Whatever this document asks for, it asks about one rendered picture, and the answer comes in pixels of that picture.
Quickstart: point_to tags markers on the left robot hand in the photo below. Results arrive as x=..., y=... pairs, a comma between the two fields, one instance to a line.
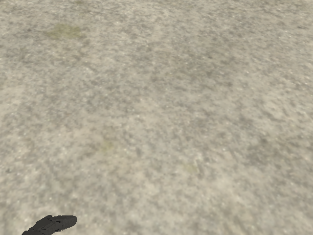
x=51, y=224

